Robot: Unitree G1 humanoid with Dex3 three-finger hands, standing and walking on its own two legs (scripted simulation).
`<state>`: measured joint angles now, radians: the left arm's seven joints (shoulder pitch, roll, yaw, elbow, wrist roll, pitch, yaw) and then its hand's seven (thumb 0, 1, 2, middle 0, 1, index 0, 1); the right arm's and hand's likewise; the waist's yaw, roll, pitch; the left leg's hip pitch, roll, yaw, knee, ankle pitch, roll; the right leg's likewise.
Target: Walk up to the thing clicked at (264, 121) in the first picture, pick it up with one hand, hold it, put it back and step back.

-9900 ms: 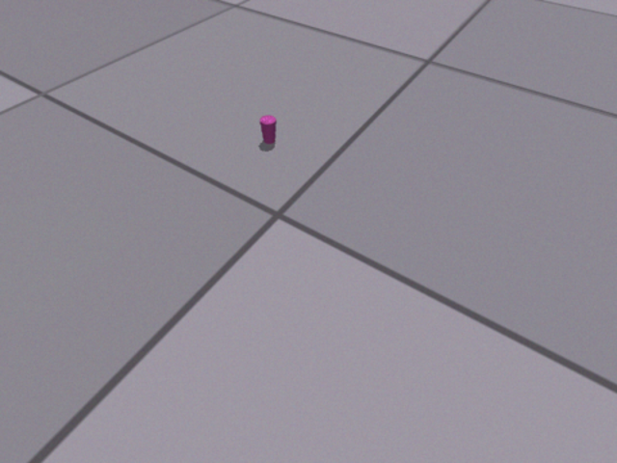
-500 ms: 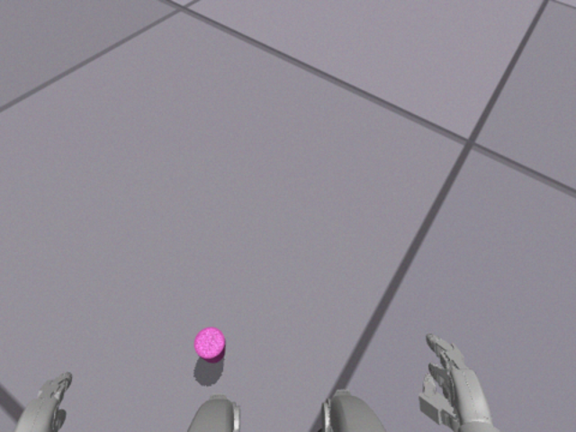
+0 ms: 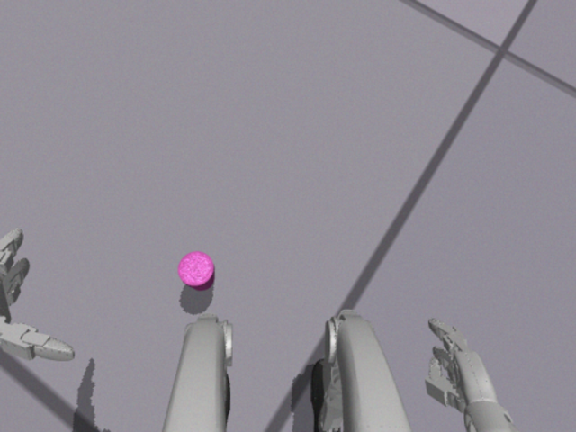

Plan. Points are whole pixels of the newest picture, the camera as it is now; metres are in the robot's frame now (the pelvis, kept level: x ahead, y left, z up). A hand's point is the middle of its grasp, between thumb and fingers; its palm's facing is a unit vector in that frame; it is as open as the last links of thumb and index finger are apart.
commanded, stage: go down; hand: left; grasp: from the side
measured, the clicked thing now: (199, 274) +0.41 +0.18 -0.49
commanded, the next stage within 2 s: approach in 1.52 s
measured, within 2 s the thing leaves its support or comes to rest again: neither
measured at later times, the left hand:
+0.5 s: hand (40, 282) +0.32 +0.36 -0.13, palm faces +0.11 -0.97 -0.21, open 16.9 cm
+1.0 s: hand (44, 274) +0.34 +0.37 -0.16, palm faces +0.10 -0.98 -0.17, open 17.1 cm
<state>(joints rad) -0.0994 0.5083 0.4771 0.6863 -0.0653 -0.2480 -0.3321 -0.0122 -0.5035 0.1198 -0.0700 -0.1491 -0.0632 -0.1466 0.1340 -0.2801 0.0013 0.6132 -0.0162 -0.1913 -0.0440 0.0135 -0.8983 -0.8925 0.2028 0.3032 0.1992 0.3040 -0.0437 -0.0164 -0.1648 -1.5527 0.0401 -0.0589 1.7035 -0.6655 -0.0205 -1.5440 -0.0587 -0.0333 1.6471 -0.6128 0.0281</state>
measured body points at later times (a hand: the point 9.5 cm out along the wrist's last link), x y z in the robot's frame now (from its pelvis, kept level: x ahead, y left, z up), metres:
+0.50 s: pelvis -0.03 +0.00 -0.09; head +0.16 +0.04 +0.31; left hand +0.31 +0.41 -0.11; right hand +0.14 -0.28 -0.19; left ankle +0.05 +0.13 -0.52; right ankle +0.07 -0.14 -0.52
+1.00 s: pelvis -0.04 +0.00 -0.15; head +0.16 +0.05 +0.25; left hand +0.33 +0.43 -0.15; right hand +0.12 -0.28 -0.25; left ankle +0.05 +0.13 -0.52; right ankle +0.07 -0.14 -0.52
